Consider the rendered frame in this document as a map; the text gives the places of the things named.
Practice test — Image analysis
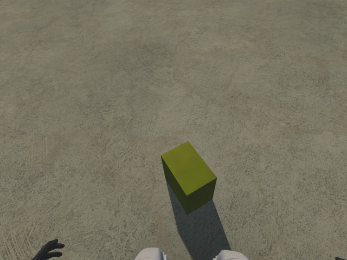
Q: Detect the left robot thigh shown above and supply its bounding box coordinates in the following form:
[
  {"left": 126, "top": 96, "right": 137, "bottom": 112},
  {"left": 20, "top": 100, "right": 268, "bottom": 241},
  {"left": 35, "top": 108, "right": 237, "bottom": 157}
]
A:
[{"left": 134, "top": 248, "right": 167, "bottom": 260}]

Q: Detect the carton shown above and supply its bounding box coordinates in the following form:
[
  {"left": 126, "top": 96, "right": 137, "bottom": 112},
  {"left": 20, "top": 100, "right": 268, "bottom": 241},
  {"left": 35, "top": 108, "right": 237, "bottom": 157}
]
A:
[{"left": 161, "top": 141, "right": 217, "bottom": 215}]

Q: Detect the robot left hand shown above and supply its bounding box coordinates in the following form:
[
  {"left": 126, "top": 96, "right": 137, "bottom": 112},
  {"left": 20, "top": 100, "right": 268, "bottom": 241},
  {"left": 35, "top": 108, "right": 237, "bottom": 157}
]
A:
[{"left": 32, "top": 239, "right": 65, "bottom": 260}]

